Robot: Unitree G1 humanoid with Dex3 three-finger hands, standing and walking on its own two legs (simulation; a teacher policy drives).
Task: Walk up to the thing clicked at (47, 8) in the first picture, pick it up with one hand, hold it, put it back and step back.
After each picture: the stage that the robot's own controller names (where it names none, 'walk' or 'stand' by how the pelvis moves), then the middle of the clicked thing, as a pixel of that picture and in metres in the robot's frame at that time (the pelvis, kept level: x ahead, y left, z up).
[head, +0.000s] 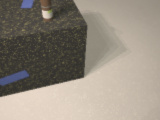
stand; (45, 2) +1.06 +0.21 -0.03
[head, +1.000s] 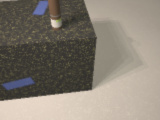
walk; (55, 11) +0.97 +0.20 -0.02
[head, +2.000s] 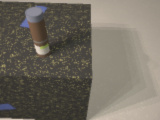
walk; (39, 34) +0.62 +0.23 -0.01
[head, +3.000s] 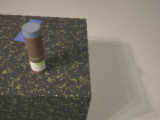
stand; (35, 50) +0.56 +0.20 +0.00
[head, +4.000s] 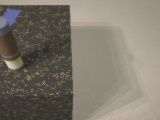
stand; (8, 47) +0.52 +0.28 +0.00
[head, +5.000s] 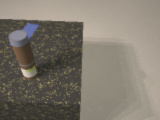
stand; (25, 57) +0.53 +0.26 -0.02
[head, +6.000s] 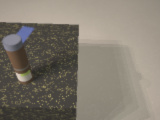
stand; (20, 61) +0.52 +0.27 -0.03
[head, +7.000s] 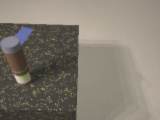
stand; (18, 63) +0.51 +0.27 -0.03
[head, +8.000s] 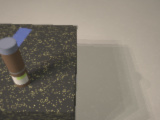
stand; (15, 65) +0.50 +0.28 -0.03
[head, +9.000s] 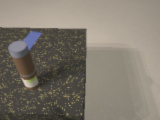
rise first; (26, 67) +0.49 +0.27 -0.03
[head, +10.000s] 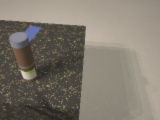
go down; (25, 59) +0.53 +0.26 -0.02
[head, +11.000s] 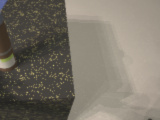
go down; out of the picture +0.49 +0.25 +0.04
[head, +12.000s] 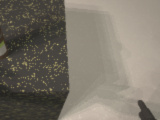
close in; out of the picture +0.51 +0.25 +0.05
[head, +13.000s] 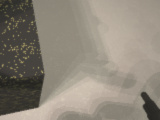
close; out of the picture +0.53 +0.28 +0.10
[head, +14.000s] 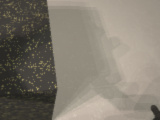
lift; out of the picture +0.48 +0.25 +0.09
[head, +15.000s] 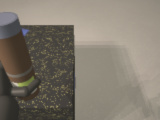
lift; (17, 62) +0.34 +0.17 +0.18
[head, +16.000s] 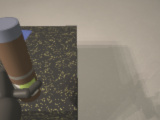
hold; (18, 65) +0.34 +0.17 +0.17
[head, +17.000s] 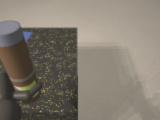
hold; (19, 67) +0.34 +0.17 +0.16
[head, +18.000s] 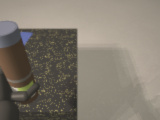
crouch; (17, 68) +0.33 +0.18 +0.16
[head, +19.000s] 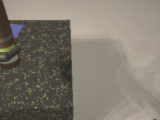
crouch; out of the picture +0.46 +0.22 +0.19
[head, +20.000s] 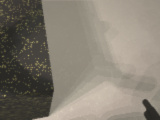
lower; out of the picture +0.52 +0.26 +0.07
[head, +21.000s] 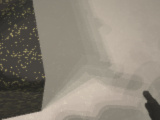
lower; out of the picture +0.53 +0.27 +0.09
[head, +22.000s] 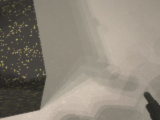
lower; out of the picture +0.54 +0.28 +0.09
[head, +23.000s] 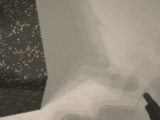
lower; out of the picture +0.54 +0.28 +0.09
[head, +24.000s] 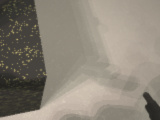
loosen; out of the picture +0.54 +0.28 +0.09
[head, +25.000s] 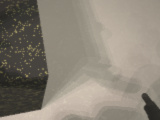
withdraw; out of the picture +0.53 +0.27 +0.09
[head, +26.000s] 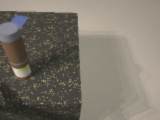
sink last; (17, 54) +0.49 +0.24 +0.03
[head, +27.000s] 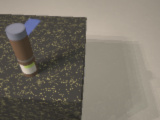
stand; (24, 52) +0.52 +0.27 +0.02
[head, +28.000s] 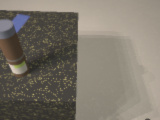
stand; (13, 51) +0.51 +0.27 +0.04
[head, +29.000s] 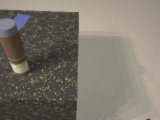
stand; (15, 50) +0.51 +0.26 +0.04
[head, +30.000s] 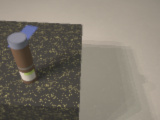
stand; (24, 60) +0.52 +0.25 -0.01
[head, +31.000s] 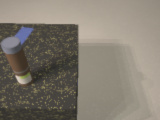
stand; (19, 64) +0.51 +0.27 -0.03
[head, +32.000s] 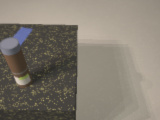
stand; (18, 65) +0.50 +0.27 -0.03
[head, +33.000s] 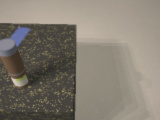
stand; (15, 66) +0.49 +0.28 -0.03
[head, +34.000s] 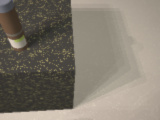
walk; (12, 26) +0.59 +0.26 +0.00
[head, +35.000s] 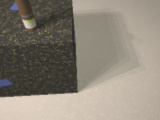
walk; (25, 10) +0.84 +0.32 -0.01
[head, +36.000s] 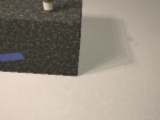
stand; out of the picture +1.17 +0.22 -0.01
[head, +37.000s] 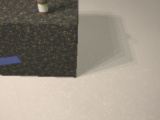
stand; out of the picture +1.11 +0.25 -0.02
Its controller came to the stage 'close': yes
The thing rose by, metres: 0.22
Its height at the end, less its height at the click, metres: +0.00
